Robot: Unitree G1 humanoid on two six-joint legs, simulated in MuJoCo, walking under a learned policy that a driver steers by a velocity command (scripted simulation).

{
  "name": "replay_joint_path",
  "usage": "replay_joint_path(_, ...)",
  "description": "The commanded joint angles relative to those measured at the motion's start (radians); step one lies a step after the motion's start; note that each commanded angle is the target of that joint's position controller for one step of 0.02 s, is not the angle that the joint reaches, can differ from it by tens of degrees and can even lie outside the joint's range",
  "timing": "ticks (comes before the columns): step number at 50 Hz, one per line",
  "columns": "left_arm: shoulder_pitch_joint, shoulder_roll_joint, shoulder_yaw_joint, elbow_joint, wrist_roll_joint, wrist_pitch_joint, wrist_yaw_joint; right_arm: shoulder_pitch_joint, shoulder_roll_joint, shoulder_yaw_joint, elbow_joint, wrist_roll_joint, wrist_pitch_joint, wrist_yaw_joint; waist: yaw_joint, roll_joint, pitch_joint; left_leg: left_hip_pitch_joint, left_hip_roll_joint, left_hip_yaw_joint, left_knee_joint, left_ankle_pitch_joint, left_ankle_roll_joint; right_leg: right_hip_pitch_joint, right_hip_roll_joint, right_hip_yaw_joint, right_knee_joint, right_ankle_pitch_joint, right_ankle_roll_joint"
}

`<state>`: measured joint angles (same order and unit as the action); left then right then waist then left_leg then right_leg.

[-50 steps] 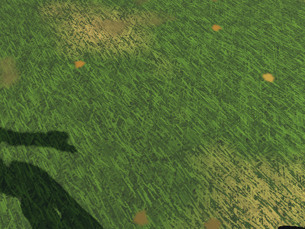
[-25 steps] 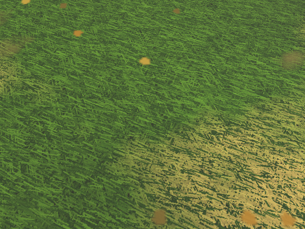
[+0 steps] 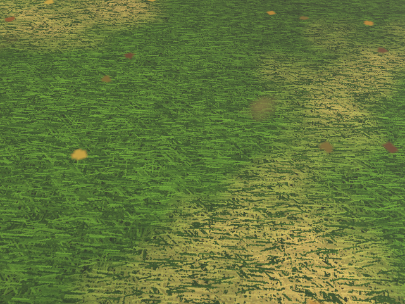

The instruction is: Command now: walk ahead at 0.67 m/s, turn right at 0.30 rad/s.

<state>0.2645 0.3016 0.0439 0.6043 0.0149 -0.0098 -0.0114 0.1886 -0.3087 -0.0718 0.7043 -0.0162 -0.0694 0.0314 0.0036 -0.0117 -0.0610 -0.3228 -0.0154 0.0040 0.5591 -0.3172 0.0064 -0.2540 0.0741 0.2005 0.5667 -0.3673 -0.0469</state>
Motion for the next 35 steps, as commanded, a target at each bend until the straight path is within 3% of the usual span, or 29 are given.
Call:
replay_joint_path(1, -0.187, 0.054, 0.022, -0.104, 0.029, -0.019, -0.008, 0.307, -0.166, -0.035, 0.016, -0.059, -0.004, -0.015, -0.201, 0.183, 0.078, 0.4, 0.217, -0.295, -0.222, -0.327, 0.065, -0.472, 0.011, 0.036, 0.252, -0.235, -0.058)
replay_joint_path(2, -0.195, 0.015, 0.007, -0.162, 0.01, -0.033, -0.008, 0.325, -0.292, -0.063, 0.022, -0.061, -0.005, -0.011, -0.157, 0.299, 0.111, 0.446, 0.422, -0.794, -0.422, -0.615, 0.171, -0.741, 0.092, -0.035, 0.464, -0.195, -0.041)
replay_joint_path(3, -0.215, 0.063, 0.015, -0.145, 0.027, -0.038, -0.007, 0.271, -0.238, -0.057, 0.011, -0.038, -0.001, -0.011, -0.136, 0.133, 0.145, 0.411, 0.442, -0.836, -0.424, -0.645, 0.209, -0.795, 0.018, 0.038, 0.573, -0.073, -0.045)
replay_joint_path(4, -0.203, 0.083, 0.022, -0.122, 0.03, -0.042, -0.015, 0.219, -0.192, -0.042, 0.006, -0.02, -0.004, -0.012, -0.095, 0.087, 0.151, 0.381, 0.39, -0.69, -0.383, -0.551, 0.183, -0.781, -0.009, 0.038, 0.587, 0.025, -0.035)
replay_joint_path(5, -0.165, 0.099, 0.026, -0.091, 0.036, -0.043, -0.026, 0.194, -0.151, -0.028, 0.007, -0.014, -0.009, -0.012, -0.065, 0.08, 0.122, 0.35, 0.32, -0.548, -0.366, -0.452, 0.145, -0.705, -0.03, 0.018, 0.564, 0.077, -0.019)
replay_joint_path(6, -0.148, 0.105, 0.03, -0.076, 0.042, -0.04, -0.04, 0.183, -0.13, -0.017, 0.016, -0.008, -0.015, -0.018, -0.047, 0.12, 0.11, 0.311, 0.271, -0.452, -0.385, -0.385, 0.127, -0.645, -0.043, -0.015, 0.541, 0.111, 0.0)
replay_joint_path(8, -0.151, 0.095, 0.024, -0.064, 0.043, -0.027, -0.058, 0.208, -0.109, -0.007, 0.042, -0.007, -0.026, -0.019, -0.044, 0.165, 0.127, 0.251, 0.218, -0.348, -0.433, -0.281, 0.136, -0.593, -0.054, -0.074, 0.52, 0.187, 0.026)
replay_joint_path(10, -0.232, 0.077, 0.009, -0.087, 0.045, -0.023, -0.063, 0.259, -0.087, -0.002, 0.071, 0.006, -0.027, -0.013, -0.06, 0.14, 0.161, 0.238, 0.198, -0.312, -0.472, -0.168, 0.169, -0.595, -0.106, -0.171, 0.427, 0.242, 0.045)
replay_joint_path(12, -0.315, 0.041, -0.012, -0.103, 0.031, -0.03, -0.068, 0.29, -0.084, -0.004, 0.086, 0.006, -0.024, -0.013, -0.088, 0.126, 0.175, 0.205, 0.165, -0.258, -0.478, -0.019, 0.172, -0.5, -0.099, -0.213, 0.256, 0.282, 0.06)
replay_joint_path(14, -0.368, 0.022, -0.024, -0.114, 0.021, -0.037, -0.072, 0.318, -0.117, -0.013, 0.105, 0.005, -0.022, -0.02, -0.106, 0.145, 0.173, 0.193, 0.174, -0.242, -0.488, 0.117, 0.18, -0.384, -0.08, -0.247, 0.127, 0.277, 0.057)
replay_joint_path(16, -0.355, 0.02, -0.026, -0.103, 0.026, -0.046, -0.059, 0.335, -0.134, -0.017, 0.134, 0.005, -0.013, -0.025, -0.09, 0.151, 0.175, 0.226, 0.179, -0.221, -0.405, 0.476, 0.169, -0.275, -0.039, -0.267, 0.035, 0.233, 0.042)
replay_joint_path(18, -0.216, 0.061, -0.007, -0.057, 0.029, -0.059, -0.025, 0.352, -0.151, -0.019, 0.156, 0.008, -0.007, -0.028, -0.026, 0.154, 0.078, 0.262, 0.166, -0.197, -0.18, 0.937, 0.122, -0.051, 0.025, -0.271, -0.031, 0.211, 0.015)
replay_joint_path(19, -0.096, 0.13, 0.038, -0.073, -0.067, -0.097, -0.007, 0.296, -0.155, -0.012, 0.121, 0.084, -0.004, -0.044, 0.099, 0.156, -0.022, 0.174, 0.169, -0.228, -0.022, 0.906, 0.087, 0.175, -0.054, -0.155, -0.136, 0.375, -0.007)
replay_joint_path(20, 0.098, 0.198, 0.059, -0.028, -0.056, -0.095, 0.015, 0.213, -0.144, -0.006, 0.07, 0.058, -0.01, -0.046, 0.203, 0.134, -0.185, 0.006, 0.123, -0.219, 0.204, 0.685, 0.053, 0.488, -0.187, -0.068, -0.062, 0.388, -0.039)
replay_joint_path(21, 0.16, 0.274, 0.07, -0.007, -0.009, -0.084, 0.029, 0.34, 0.034, 0.033, 0.032, 0.026, -0.011, -0.047, 0.1, -0.201, -0.364, -0.303, -0.031, -0.131, 0.578, -0.233, -0.001, 0.822, -0.512, 0.274, -0.006, 0.615, -0.132)
replay_joint_path(22, 0.151, 0.208, 0.057, -0.027, 0.007, -0.077, 0.027, 0.372, -0.056, 0.02, 0.02, 0.05, -0.012, -0.053, 0.107, -0.261, -0.461, -0.359, -0.01, -0.191, 0.748, -0.298, -0.026, 0.76, -0.567, 0.473, -0.107, 0.58, -0.202)
replay_joint_path(23, 0.072, 0.132, 0.04, -0.034, 0.005, -0.069, 0.032, 0.283, -0.116, -0.006, 0.007, 0.072, 0.0, -0.06, 0.096, -0.18, -0.27, -0.422, 0.043, -0.151, 0.78, -0.231, -0.041, 0.617, -0.516, 0.282, -0.125, 0.655, -0.184)
replay_joint_path(24, 0.018, 0.096, 0.033, -0.022, -0.003, -0.066, 0.032, 0.226, -0.111, -0.009, -0.003, 0.067, 0.013, -0.065, 0.072, -0.133, -0.133, -0.431, 0.077, -0.105, 0.767, -0.166, -0.055, 0.468, -0.463, 0.121, -0.139, 0.754, -0.164)
replay_joint_path(25, -0.029, 0.066, 0.026, -0.015, -0.005, -0.064, 0.029, 0.218, -0.097, -0.014, -0.001, 0.053, 0.029, -0.068, 0.036, -0.097, -0.069, -0.401, 0.102, -0.09, 0.761, -0.123, -0.065, 0.346, -0.417, 0.029, -0.164, 0.781, -0.148)
replay_joint_path(26, -0.08, 0.045, 0.024, -0.01, -0.004, -0.065, 0.027, 0.228, -0.074, -0.018, -0.006, 0.051, 0.052, -0.067, -0.004, -0.111, -0.02, -0.349, 0.127, -0.081, 0.74, -0.091, -0.068, 0.231, -0.385, -0.058, -0.21, 0.747, -0.136)
replay_joint_path(28, -0.165, 0.039, 0.029, 0.006, -0.004, -0.078, 0.024, 0.208, -0.013, -0.009, -0.038, 0.057, 0.087, -0.06, -0.046, -0.135, 0.055, -0.301, 0.147, -0.053, 0.674, -0.062, -0.073, 0.079, -0.379, -0.163, -0.295, 0.706, -0.133)
replay_joint_path(29, -0.2, 0.049, 0.034, 0.015, -0.005, -0.082, 0.026, 0.176, -0.006, -0.007, -0.061, 0.051, 0.096, -0.057, -0.055, -0.13, 0.087, -0.298, 0.152, -0.045, 0.609, -0.037, -0.078, 0.038, -0.379, -0.206, -0.321, 0.713, -0.136)
replay_joint_path(32, -0.253, 0.098, 0.054, 0.038, -0.017, -0.079, 0.037, 0.117, -0.006, -0.003, -0.091, 0.031, 0.099, -0.031, -0.056, -0.095, 0.065, -0.213, 0.149, -0.013, 0.354, 0.186, -0.056, 0.043, -0.347, -0.334, -0.311, 0.708, -0.119)
replay_joint_path(35, -0.258, 0.135, 0.067, 0.058, -0.043, -0.068, 0.034, 0.078, -0.045, -0.014, -0.105, 0.032, 0.108, 0.005, -0.046, -0.064, 0.039, -0.128, 0.118, 0.032, 0.204, 0.289, -0.013, 0.102, -0.349, -0.394, -0.25, 0.694, -0.095)
